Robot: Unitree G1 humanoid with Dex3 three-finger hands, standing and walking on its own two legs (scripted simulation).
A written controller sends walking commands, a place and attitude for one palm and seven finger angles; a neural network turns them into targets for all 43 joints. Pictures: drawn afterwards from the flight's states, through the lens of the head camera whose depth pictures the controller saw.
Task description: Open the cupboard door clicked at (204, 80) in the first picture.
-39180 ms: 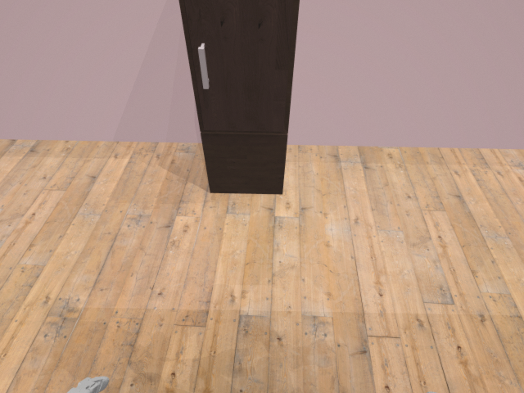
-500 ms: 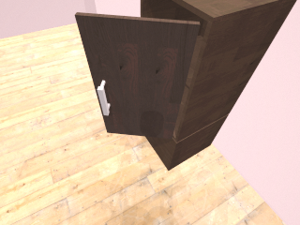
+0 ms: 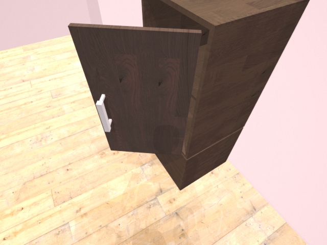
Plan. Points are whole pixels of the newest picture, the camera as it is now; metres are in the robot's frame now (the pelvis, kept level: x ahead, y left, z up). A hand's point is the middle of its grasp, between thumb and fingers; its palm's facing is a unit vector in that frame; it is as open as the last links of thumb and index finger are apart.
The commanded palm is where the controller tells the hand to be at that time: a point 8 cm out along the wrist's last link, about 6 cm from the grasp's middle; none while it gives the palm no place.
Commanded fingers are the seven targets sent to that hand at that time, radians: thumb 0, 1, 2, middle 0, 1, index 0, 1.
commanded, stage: come to a stop and stand still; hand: left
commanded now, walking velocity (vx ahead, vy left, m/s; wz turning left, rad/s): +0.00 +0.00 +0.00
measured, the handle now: (105, 113) +0.54 +0.25 -0.05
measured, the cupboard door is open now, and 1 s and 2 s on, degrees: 54 54 54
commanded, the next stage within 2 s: look again from close up in 0.46 s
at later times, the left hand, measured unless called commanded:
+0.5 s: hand out of the picture -0.05 +0.14 -0.17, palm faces +0.07 -0.99 -0.14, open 7.3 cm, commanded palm none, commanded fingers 0.00 0.90 0.90 -0.20 -0.30 -0.20 -0.30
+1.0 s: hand out of the picture -0.02 +0.21 -0.17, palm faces +0.01 -0.97 -0.23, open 7.3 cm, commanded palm none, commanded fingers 0.00 0.90 0.90 -0.20 -0.30 -0.20 -0.30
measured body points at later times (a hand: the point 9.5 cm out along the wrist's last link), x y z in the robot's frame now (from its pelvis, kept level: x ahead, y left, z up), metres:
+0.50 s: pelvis -0.02 -0.01 +0.00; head -0.01 -0.01 +0.45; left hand -0.06 +0.19 -0.16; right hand -0.04 -0.21 -0.16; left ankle -0.06 +0.13 -0.74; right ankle -0.02 -0.08 -0.74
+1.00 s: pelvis -0.04 +0.04 +0.00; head -0.05 +0.01 +0.45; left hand -0.02 +0.26 -0.15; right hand -0.07 -0.16 -0.17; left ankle -0.06 +0.12 -0.74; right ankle -0.02 -0.08 -0.74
